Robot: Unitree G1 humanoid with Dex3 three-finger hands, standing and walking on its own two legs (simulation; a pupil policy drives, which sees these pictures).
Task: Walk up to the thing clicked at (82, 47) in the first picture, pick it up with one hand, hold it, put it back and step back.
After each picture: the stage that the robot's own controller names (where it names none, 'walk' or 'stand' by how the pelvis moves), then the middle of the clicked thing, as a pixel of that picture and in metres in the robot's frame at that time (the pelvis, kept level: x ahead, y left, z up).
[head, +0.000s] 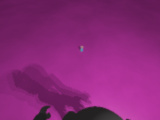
stand; (81, 48) +1.46 +0.15 -0.72
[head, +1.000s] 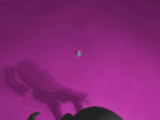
walk; (78, 53) +1.33 +0.13 -0.72
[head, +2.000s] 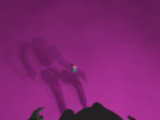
walk; (74, 69) +0.81 +0.17 -0.72
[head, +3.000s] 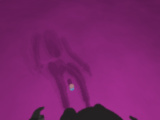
walk; (71, 87) +0.48 +0.18 -0.71
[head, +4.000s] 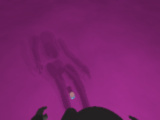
stand; (72, 95) +0.36 +0.19 -0.71
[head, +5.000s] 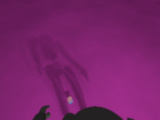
stand; (70, 100) +0.34 +0.22 -0.72
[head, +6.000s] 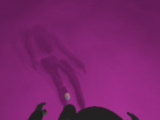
rise first; (67, 96) +0.31 +0.21 -0.71
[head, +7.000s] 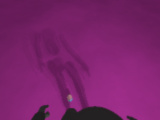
stand; (69, 98) +0.32 +0.21 -0.72
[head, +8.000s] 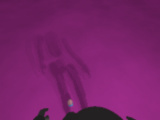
stand; (70, 103) +0.30 +0.21 -0.72
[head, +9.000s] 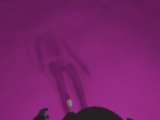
stand; (69, 103) +0.29 +0.21 -0.73
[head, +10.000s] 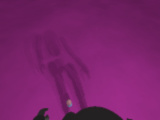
stand; (69, 103) +0.28 +0.21 -0.73
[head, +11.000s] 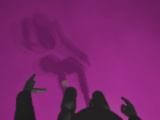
go down; (65, 83) +0.32 +0.22 -0.56
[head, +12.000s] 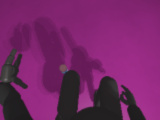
go down; (63, 69) +0.36 +0.25 -0.32
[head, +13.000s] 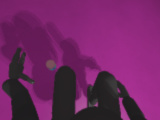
close in; (51, 65) +0.34 +0.27 -0.25
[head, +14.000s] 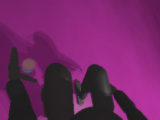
close; (28, 66) +0.33 +0.28 -0.21
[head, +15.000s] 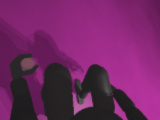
close; (28, 65) +0.33 +0.29 -0.21
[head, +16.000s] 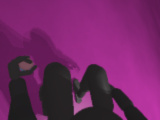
lift; (26, 65) +0.33 +0.29 -0.22
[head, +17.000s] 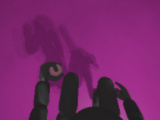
lift; (56, 72) +0.29 +0.23 -0.05
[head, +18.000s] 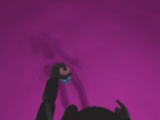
lift; (65, 75) +0.32 +0.17 +0.01
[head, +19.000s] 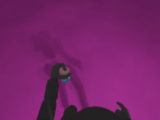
hold; (65, 74) +0.33 +0.17 -0.01
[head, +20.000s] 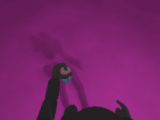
hold; (65, 74) +0.33 +0.17 -0.01
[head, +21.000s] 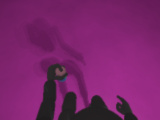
crouch; (61, 74) +0.33 +0.19 -0.07
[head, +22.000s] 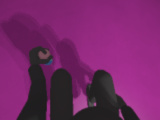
lower; (46, 57) +0.40 +0.27 -0.14
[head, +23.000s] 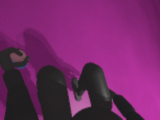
lower; (19, 59) +0.38 +0.30 -0.22
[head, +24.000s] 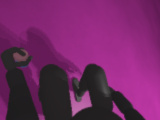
lower; (22, 59) +0.37 +0.30 -0.22
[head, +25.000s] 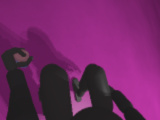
lower; (22, 59) +0.37 +0.30 -0.22
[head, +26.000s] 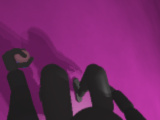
lower; (23, 59) +0.36 +0.31 -0.22
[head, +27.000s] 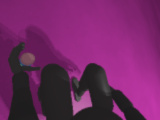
open; (26, 61) +0.35 +0.28 -0.22
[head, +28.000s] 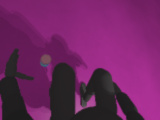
stand; (45, 61) +0.36 +0.27 -0.24
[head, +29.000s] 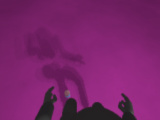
stand; (67, 93) +0.32 +0.20 -0.62
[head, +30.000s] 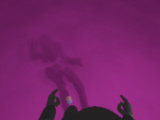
stand; (69, 99) +0.33 +0.20 -0.66
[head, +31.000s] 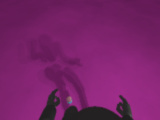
stand; (69, 100) +0.32 +0.20 -0.67
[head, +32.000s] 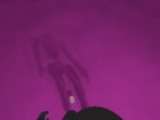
stand; (72, 99) +0.34 +0.19 -0.72
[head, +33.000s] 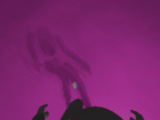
walk; (75, 85) +0.43 +0.20 -0.71
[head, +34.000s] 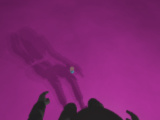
walk; (72, 70) +0.66 +0.19 -0.71
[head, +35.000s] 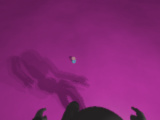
stand; (73, 60) +0.97 +0.28 -0.70
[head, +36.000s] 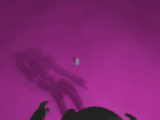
stand; (77, 61) +1.00 +0.20 -0.72
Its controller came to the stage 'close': yes
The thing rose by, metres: 0.70
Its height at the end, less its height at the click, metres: +0.00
